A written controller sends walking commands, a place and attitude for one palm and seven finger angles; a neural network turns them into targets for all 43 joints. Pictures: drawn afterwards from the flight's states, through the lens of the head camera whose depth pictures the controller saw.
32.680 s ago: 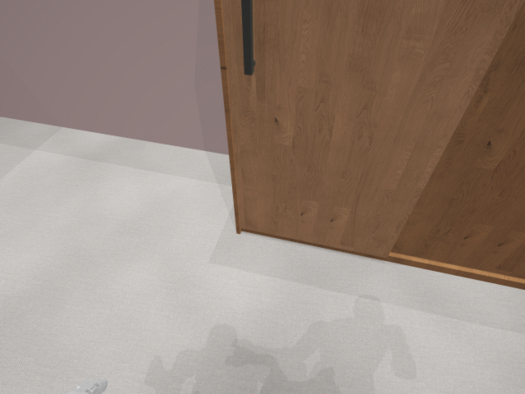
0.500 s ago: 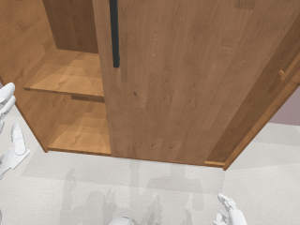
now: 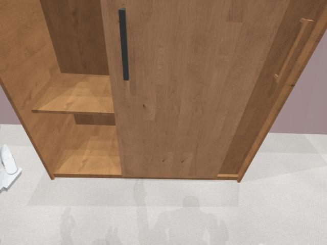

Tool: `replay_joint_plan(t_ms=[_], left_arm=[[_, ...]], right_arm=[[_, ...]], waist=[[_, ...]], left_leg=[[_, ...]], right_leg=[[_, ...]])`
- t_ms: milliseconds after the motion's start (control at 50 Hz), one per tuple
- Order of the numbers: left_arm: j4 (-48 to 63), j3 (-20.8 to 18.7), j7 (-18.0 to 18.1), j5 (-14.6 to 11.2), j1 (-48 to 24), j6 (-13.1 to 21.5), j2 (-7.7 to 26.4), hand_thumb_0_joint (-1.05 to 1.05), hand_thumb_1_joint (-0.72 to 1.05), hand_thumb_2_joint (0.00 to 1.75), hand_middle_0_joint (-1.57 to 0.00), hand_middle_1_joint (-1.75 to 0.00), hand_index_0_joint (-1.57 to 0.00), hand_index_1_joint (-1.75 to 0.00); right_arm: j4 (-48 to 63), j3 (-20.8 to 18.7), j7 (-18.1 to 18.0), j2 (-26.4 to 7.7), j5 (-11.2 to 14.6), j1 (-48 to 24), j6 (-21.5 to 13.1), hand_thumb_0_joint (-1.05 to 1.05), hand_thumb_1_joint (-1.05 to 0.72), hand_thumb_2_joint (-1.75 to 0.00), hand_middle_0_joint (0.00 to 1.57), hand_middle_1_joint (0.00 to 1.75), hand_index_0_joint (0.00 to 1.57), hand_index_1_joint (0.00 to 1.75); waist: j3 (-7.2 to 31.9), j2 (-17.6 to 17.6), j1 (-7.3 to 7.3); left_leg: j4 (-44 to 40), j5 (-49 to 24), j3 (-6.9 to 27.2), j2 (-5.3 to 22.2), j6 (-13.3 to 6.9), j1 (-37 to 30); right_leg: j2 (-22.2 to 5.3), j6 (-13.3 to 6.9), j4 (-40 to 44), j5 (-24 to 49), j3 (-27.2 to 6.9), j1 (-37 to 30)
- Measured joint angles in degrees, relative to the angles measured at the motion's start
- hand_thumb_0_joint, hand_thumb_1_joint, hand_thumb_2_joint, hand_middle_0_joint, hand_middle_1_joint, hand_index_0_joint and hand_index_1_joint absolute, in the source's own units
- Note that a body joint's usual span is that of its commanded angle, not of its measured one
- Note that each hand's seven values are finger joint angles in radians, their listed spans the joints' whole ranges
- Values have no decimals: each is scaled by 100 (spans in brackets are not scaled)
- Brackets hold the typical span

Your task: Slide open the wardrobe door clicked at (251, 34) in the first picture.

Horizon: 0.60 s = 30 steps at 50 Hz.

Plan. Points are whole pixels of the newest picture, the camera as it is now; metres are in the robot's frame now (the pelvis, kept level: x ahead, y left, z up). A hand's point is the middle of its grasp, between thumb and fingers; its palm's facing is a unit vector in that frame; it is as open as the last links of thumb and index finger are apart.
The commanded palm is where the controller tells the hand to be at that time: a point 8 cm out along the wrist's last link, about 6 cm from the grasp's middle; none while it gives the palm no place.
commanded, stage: stop stepping back and stand still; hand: left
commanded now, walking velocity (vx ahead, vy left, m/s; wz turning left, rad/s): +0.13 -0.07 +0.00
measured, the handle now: (125, 46) +0.75 +0.23 +0.20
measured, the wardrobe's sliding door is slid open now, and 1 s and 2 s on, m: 0.47 0.47 0.47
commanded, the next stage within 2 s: let the arm hang, fingers relaxed in 1.08 s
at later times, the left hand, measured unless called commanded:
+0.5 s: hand (19, 181) +0.17 +0.28 +0.16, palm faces +0.55 -0.72 -0.42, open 7.4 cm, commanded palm +0.12 +0.30 +0.17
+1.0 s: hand (27, 163) +0.21 +0.30 +0.15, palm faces +0.45 -0.77 -0.45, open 7.4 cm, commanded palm +0.16 +0.33 +0.17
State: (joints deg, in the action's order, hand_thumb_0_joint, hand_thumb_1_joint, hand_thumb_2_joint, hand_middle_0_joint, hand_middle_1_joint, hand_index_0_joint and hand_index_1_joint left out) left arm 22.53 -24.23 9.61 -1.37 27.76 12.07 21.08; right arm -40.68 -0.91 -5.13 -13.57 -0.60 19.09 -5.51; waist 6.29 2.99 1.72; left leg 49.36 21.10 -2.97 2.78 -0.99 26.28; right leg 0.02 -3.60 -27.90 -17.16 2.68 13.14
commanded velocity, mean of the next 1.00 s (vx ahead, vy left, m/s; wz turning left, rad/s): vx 0.03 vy -0.01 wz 0.00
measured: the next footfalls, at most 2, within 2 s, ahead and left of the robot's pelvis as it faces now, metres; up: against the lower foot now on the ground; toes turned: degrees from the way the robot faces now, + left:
left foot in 0.08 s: +0.07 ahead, +0.16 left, +0.00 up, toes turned +5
right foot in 0.30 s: +0.05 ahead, -0.08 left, +0.00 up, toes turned -3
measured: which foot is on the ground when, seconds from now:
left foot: up 0.00-0.06, down 0.08-0.30, up 0.32-0.58, down 0.60-1.00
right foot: down 0.00-0.08, up 0.10-0.28, down 0.30-1.00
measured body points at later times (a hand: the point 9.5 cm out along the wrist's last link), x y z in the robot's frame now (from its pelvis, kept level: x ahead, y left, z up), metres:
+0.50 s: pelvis -0.01 +0.00 +0.00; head -0.02 -0.01 +0.45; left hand +0.14 +0.32 +0.18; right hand +0.15 -0.23 -0.11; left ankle +0.02 +0.13 -0.70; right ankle +0.01 -0.08 -0.74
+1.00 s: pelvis +0.02 +0.03 +0.00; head +0.03 +0.03 +0.45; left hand +0.18 +0.34 +0.17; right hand +0.20 -0.19 -0.09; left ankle +0.02 +0.13 -0.74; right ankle +0.01 -0.08 -0.74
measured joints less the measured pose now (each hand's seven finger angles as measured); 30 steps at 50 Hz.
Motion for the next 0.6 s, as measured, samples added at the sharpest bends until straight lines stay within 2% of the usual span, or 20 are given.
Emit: replay_joint_plan(t_ms=[40,60,80,120,160,220,280,300,320,340,380,420,460,520,560,600], left_arm=[[-250,135,60,7,-348,-115,-152,1,89,90,-21,-30,-21,-30],[-260,204,72,-1,-462,-159,-216,1,89,90,-21,-30,-21,-30],[-218,250,74,-10,-546,-181,-246,1,89,90,-21,-30,-20,-30],[-132,236,54,21,-615,-182,-155,2,89,90,-21,-30,-20,-30],[37,129,-31,12,-439,-119,75,2,89,90,-21,-30,-20,-30],[414,12,-97,27,1,-61,301,2,89,90,-21,-30,-20,-30],[669,-110,-95,50,390,8,496,2,89,90,-21,-30,-21,-30],[715,-162,-88,63,447,16,568,2,89,90,-21,-30,-21,-30],[728,-187,-88,67,443,13,587,2,89,90,-21,-30,-21,-30],[683,-176,-88,60,396,23,543,1,89,90,-21,-30,-21,-30],[472,-110,-82,44,277,48,353,1,89,90,-21,-30,-21,-30],[195,-67,-63,17,233,46,132,1,89,90,-21,-30,-21,-30],[-39,-4,-41,-5,162,9,-45,1,89,90,-21,-30,-21,-30],[-197,170,-7,9,-40,-36,-182,1,89,90,-21,-30,-21,-30],[-105,285,7,21,-148,-43,-222,2,89,90,-21,-30,-21,-30],[124,356,3,25,-197,-18,-218,2,89,90,-21,-30,-21,-30]], right_arm=[[-5,-8,-75,-63,-5,1,-89,1,-90,-90,20,30,20,30],[53,-10,-101,-122,-11,-16,-149,1,-90,-90,20,30,20,30],[116,-23,-114,-161,-18,-83,-208,1,-90,-90,20,30,20,30],[134,-15,-94,14,-22,-337,-254,1,-90,-90,20,30,20,30],[185,66,-4,286,-32,-451,-292,1,-91,-90,20,30,20,30],[330,208,153,549,-41,-368,-328,1,-91,-90,20,30,20,30],[457,296,224,622,-41,-227,-269,1,-90,-90,20,30,20,30],[482,298,236,615,-39,-208,-232,1,-90,-90,20,30,20,30],[437,286,242,588,-31,-244,-181,1,-90,-90,20,30,20,30],[340,272,238,534,-27,-309,-130,1,-90,-90,20,30,20,30],[104,242,239,402,-27,-412,-88,1,-90,-90,20,30,20,30],[-16,218,228,277,-23,-441,-75,1,-90,-90,20,30,20,30],[-39,193,174,175,-13,-450,-109,1,-90,-90,20,30,20,30],[13,142,72,56,-19,-451,-227,1,-90,-90,20,30,20,30],[75,103,24,-16,-28,-476,-307,1,-90,-90,20,30,20,30],[197,41,9,-102,-30,-526,-361,1,-90,-90,20,30,20,30]], waist=[[-12,-44,-60],[-46,-123,-105],[-109,-204,-187],[-372,-68,-289],[-493,84,-361],[-509,15,-446],[-478,-177,-378],[-467,-217,-313],[-499,-244,-218],[-563,-272,-133],[-627,-307,0],[-585,-316,68],[-558,-295,76],[-569,-236,56],[-600,-220,34],[-631,-306,-17]], left_leg=[[-838,52,-57,69,-47,-558],[-1301,166,-3,98,-97,-852],[-1598,-79,107,110,-130,-941],[-1426,-624,50,17,38,-872],[-1508,-729,-39,-10,121,-945],[-1727,-798,22,88,153,-977],[-1501,-417,38,225,195,-782],[-1208,-51,39,244,159,-602],[-722,294,97,207,126,-394],[-126,464,176,131,112,-190],[795,413,225,-23,118,106],[1076,146,144,-100,142,212],[727,-74,18,-115,134,103],[-392,-219,-105,-115,57,-344],[-1231,-361,-101,-114,0,-764],[-1889,-586,46,-53,-50,-1113]], right_leg=[[-89,47,-237,-32,72,67],[-93,82,-478,-108,113,169],[-71,128,-837,-334,123,342],[-54,203,-1740,-777,-96,700],[20,260,-2397,-831,-160,1009],[72,288,-2149,-678,97,1010],[89,237,-1083,-721,301,479],[103,122,-789,-613,281,391],[102,2,-755,-174,287,451],[91,-81,-802,43,294,478],[54,-104,-720,113,277,394],[11,-61,-493,154,224,273],[-40,-24,-290,225,196,164],[-88,15,-160,248,241,66],[-59,43,-192,193,292,46],[54,77,-342,83,371,103]])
